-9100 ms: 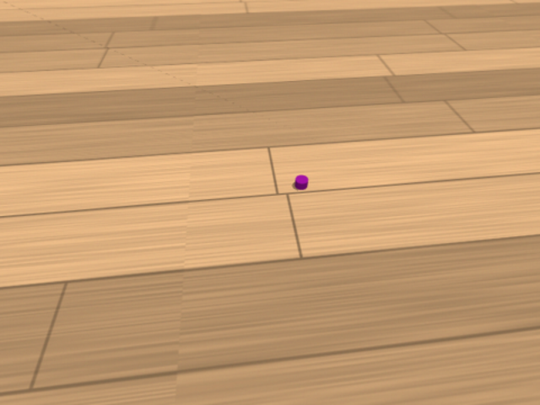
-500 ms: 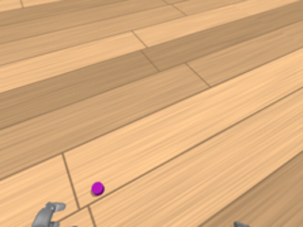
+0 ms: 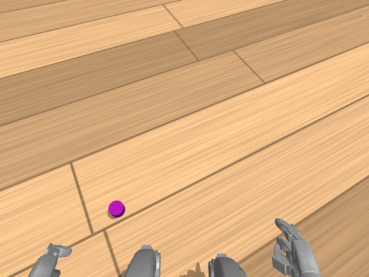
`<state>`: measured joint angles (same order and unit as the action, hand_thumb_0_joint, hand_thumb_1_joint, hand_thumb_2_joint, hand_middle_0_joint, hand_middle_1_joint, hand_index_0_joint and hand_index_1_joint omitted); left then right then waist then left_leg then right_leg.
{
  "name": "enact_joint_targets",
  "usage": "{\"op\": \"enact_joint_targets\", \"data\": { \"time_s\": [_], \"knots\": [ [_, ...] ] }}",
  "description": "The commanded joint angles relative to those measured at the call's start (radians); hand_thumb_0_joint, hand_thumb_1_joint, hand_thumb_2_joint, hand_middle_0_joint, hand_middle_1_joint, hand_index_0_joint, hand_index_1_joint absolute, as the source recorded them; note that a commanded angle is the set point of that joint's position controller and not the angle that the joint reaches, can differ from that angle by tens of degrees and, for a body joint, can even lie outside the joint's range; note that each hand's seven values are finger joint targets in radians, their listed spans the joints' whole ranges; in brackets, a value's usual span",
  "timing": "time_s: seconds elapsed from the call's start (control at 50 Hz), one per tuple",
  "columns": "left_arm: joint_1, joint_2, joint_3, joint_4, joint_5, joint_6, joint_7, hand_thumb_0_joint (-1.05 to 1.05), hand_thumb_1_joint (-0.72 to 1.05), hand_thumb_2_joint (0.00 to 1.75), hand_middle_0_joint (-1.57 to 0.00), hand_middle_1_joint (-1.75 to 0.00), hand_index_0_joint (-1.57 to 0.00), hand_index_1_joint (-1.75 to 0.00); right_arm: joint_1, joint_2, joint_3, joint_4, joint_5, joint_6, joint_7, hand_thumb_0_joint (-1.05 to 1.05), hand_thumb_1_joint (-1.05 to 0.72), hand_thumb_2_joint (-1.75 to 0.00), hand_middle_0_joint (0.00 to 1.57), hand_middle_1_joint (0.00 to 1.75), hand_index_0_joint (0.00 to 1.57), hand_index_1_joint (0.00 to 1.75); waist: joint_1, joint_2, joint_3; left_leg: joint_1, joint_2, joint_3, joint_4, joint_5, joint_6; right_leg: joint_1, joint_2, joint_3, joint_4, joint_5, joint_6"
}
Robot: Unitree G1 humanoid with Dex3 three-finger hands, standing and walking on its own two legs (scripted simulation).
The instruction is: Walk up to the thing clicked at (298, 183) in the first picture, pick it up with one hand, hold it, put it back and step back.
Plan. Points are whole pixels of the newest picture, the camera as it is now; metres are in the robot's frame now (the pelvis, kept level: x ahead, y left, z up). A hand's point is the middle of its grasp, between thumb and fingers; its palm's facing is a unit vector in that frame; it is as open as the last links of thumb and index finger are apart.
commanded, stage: rise first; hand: left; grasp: from above
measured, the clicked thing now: (116, 209) +0.42 +0.31 -0.65
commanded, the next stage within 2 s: approach in 1.94 s
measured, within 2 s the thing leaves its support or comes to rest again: neither
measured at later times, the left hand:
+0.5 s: hand (83, 241) +0.24 +0.33 -0.35, palm faces -0.48 -0.39 -0.79, open 14.0 cm
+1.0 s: hand (93, 224) +0.32 +0.34 -0.46, palm faces -0.47 -0.09 -0.88, open 14.1 cm
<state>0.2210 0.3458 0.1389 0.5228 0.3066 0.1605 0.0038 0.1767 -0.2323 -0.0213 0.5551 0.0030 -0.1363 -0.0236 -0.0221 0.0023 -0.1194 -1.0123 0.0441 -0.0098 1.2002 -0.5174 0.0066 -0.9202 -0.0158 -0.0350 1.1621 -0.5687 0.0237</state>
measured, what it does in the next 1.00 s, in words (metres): lowers itself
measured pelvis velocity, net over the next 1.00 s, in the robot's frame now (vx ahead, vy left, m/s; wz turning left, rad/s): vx -0.09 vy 0.00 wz -0.14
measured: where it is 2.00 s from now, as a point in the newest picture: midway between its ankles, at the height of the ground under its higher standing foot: outside the picture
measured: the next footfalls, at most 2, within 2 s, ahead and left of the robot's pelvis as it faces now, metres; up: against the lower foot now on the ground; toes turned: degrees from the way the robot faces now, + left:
none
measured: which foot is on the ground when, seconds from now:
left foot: down 0.00-1.00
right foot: down 0.00-1.00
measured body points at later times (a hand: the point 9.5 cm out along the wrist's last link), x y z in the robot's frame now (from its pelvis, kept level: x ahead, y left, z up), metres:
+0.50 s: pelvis -0.07 -0.01 -0.21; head +0.14 +0.01 +0.18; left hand +0.27 +0.34 -0.30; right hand +0.11 -0.28 -0.35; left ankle +0.03 +0.11 -0.64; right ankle -0.01 -0.14 -0.64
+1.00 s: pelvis -0.09 +0.00 -0.32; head +0.14 +0.05 +0.07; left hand +0.34 +0.34 -0.41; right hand -0.01 -0.29 -0.43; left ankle +0.03 +0.11 -0.64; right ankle -0.01 -0.14 -0.64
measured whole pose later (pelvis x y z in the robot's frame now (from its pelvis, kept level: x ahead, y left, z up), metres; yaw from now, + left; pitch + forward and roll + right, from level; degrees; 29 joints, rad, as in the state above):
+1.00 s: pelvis -0.09 +0.00 -0.32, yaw -8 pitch +31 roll -8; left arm -0.63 0.82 0.24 1.16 1.17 -0.42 0.24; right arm 0.09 -0.28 0.00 0.77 -0.10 0.00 0.10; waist -0.08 -0.03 -0.06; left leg -2.26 0.06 -0.13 2.30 -0.61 0.02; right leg -2.11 0.03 -0.09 2.26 -0.71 0.03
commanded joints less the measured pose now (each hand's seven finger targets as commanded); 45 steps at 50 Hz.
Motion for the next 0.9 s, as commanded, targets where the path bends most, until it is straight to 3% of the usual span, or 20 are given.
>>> {"op": "enact_joint_targets", "data": {
  "time_s": [0.0, 0.06, 0.08, 0.12, 0.18, 0.28, 0.38, 0.44, 0.48, 0.52, 0.56, 0.64, 0.74, 0.88],
  "knots": [
    [-0.088, 0.211, 0.084, -0.084, 0.06, -0.059, 0.022, 0.0, -0.54, 0.98, -0.05, -1.07, -0.05, -1.07, -0.004, -0.166, -0.065, -0.106, -0.005, -0.067, -0.004, 0.0, -0.85, -0.89, 0.2, 0.3, 0.2, 0.3, -0.013, 0.092, -0.234, 0.156, -0.007, -0.047, -0.063, 0.236, -0.003, -0.131, 0.028, -0.014, 0.011, 0.191, -0.047],
    [-0.137, 0.236, 0.09, -0.056, 0.109, -0.115, 0.02, 0.0, -0.53, 0.98, -0.04, -1.08, -0.04, -1.08, -0.016, -0.176, -0.075, -0.098, -0.007, -0.081, 0.005, 0.0, -0.82, -0.88, 0.2, 0.3, 0.2, 0.3, -0.006, 0.101, -0.276, 0.064, -0.018, -0.039, 0.027, 0.175, -0.002, -0.223, 0.028, -0.008, 0.096, 0.157, -0.048],
    [-0.182, 0.238, 0.083, -0.042, 0.124, -0.14, 0.018, 0.0, -0.55, 0.98, -0.04, -1.09, -0.04, -1.09, -0.021, -0.181, -0.076, -0.091, -0.005, -0.085, 0.012, 0.0, -0.84, -0.88, 0.2, 0.3, 0.2, 0.3, -0.016, 0.096, -0.297, 0.033, -0.016, -0.051, 0.052, 0.161, -0.003, -0.27, 0.027, -0.009, 0.132, 0.144, -0.048],
    [-0.239, 0.277, 0.089, -0.012, 0.175, -0.188, 0.013, 0.0, -0.56, 1.0, -0.04, -1.09, -0.04, -1.09, -0.024, -0.196, -0.085, -0.076, -0.005, -0.09, 0.018, 0.0, -0.84, -0.88, 0.2, 0.3, 0.2, 0.3, -0.012, 0.119, -0.358, 0.002, -0.012, -0.061, 0.118, 0.159, -0.007, -0.369, 0.028, -0.01, 0.213, 0.132, -0.049],
    [-0.298, 0.372, 0.134, 0.047, 0.253, -0.271, 0.023, 0.0, -0.55, 0.99, -0.05, -1.1, -0.05, -1.1, -0.025, -0.205, -0.083, -0.048, -0.003, -0.083, 0.031, 0.0, -0.85, -0.89, 0.2, 0.3, 0.2, 0.3, 0.017, 0.108, -0.457, -0.103, -0.024, -0.046, 0.259, 0.233, 0.008, -0.438, 0.03, -0.002, 0.316, 0.186, -0.048],
    [-0.369, 0.445, 0.167, 0.082, 0.348, -0.348, 0.061, 0.0, -0.53, 1.0, -0.04, -1.09, -0.04, -1.09, -0.029, -0.226, -0.098, -0.015, -0.006, -0.058, 0.053, 0.0, -0.84, -0.89, 0.2, 0.3, 0.2, 0.3, 0.043, 0.114, -0.579, -0.209, -0.025, -0.032, 0.414, 0.286, 0.013, -0.534, 0.037, -0.006, 0.444, 0.228, -0.049],
    [-0.584, 0.542, 0.18, 0.189, 0.434, -0.395, 0.076, 0.0, -0.54, 1.0, -0.05, -1.09, -0.06, -1.08, -0.005, -0.235, -0.108, 0.036, -0.016, -0.027, 0.069, 0.0, -0.87, -0.89, 0.2, 0.3, 0.2, 0.3, 0.026, 0.072, -0.633, -0.354, -0.016, -0.028, 0.552, 0.203, 0.023, -0.63, 0.046, -0.02, 0.522, 0.167, -0.044],
    [-0.67, 0.632, 0.208, 0.228, 0.498, -0.433, 0.079, 0.0, -0.52, 1.01, -0.04, -1.09, -0.05, -1.08, 0.003, -0.24, -0.108, 0.058, -0.026, -0.01, 0.075, 0.0, -0.84, -0.89, 0.2, 0.3, 0.2, 0.3, 0.048, 0.063, -0.668, -0.432, -0.014, -0.02, 0.613, 0.125, 0.024, -0.676, 0.052, -0.023, 0.568, 0.101, -0.046],
    [-0.744, 0.676, 0.22, 0.224, 0.527, -0.462, 0.084, 0.0, -0.5, 0.99, -0.04, -1.09, -0.05, -1.08, 0.01, -0.246, -0.106, 0.07, -0.033, 0.001, 0.074, 0.0, -0.84, -0.89, 0.2, 0.3, 0.2, 0.3, 0.044, 0.07, -0.694, -0.457, -0.011, -0.018, 0.646, 0.084, 0.024, -0.695, 0.055, -0.028, 0.59, 0.069, -0.046],
    [-0.803, 0.676, 0.197, 0.255, 0.554, -0.491, 0.086, 0.0, -0.49, 0.99, -0.03, -1.09, -0.05, -1.07, 0.009, -0.243, -0.103, 0.085, -0.038, 0.009, 0.075, 0.0, -0.83, -0.88, 0.2, 0.3, 0.2, 0.3, 0.026, 0.08, -0.645, -0.522, -0.011, -0.015, 0.665, 0.001, 0.021, -0.741, 0.058, -0.033, 0.604, 0.005, -0.048],
    [-0.822, 0.685, 0.193, 0.299, 0.579, -0.513, 0.09, 0.0, -0.5, 1.01, -0.03, -1.08, -0.04, -1.07, 0.011, -0.243, -0.097, 0.096, -0.042, 0.02, 0.078, 0.0, -0.83, -0.88, 0.2, 0.3, 0.2, 0.3, 0.027, 0.085, -0.615, -0.569, -0.009, -0.022, 0.677, -0.056, 0.018, -0.786, 0.062, -0.045, 0.631, -0.049, -0.051],
    [-0.914, 0.755, 0.201, 0.3, 0.639, -0.56, 0.118, 0.0, -0.49, 1.0, -0.04, -1.06, -0.05, -1.04, 0.012, -0.255, -0.086, 0.107, -0.056, 0.042, 0.084, 0.0, -0.84, -0.89, 0.2, 0.3, 0.2, 0.3, 0.024, 0.154, -0.617, -0.596, -0.003, -0.05, 0.698, -0.135, 0.016, -0.868, 0.066, -0.072, 0.707, -0.101, -0.056],
    [-0.946, 0.8, 0.221, 0.399, 0.712, -0.585, 0.187, 0.0, -0.51, 1.01, -0.04, -1.01, -0.05, -1.01, 0.014, -0.272, -0.073, 0.132, -0.071, 0.071, 0.092, 0.0, -0.86, -0.89, 0.2, 0.3, 0.2, 0.3, 0.019, 0.178, -0.577, -0.617, -0.002, -0.083, 0.726, -0.156, 0.015, -0.962, 0.068, -0.101, 0.782, -0.101, -0.058],
    [-1.033, 0.803, 0.183, 0.485, 0.82, -0.58, 0.271, 0.0, -0.54, 1.03, -0.05, -0.96, -0.05, -0.97, 0.024, -0.279, -0.06, 0.16, -0.095, 0.109, 0.107, 0.0, -0.88, -0.9, 0.2, 0.3, 0.2, 0.3, -0.004, 0.241, -0.564, -0.625, -0.004, -0.096, 0.782, -0.106, 0.007, -1.061, 0.067, -0.122, 0.86, -0.06, -0.066]
  ]
}}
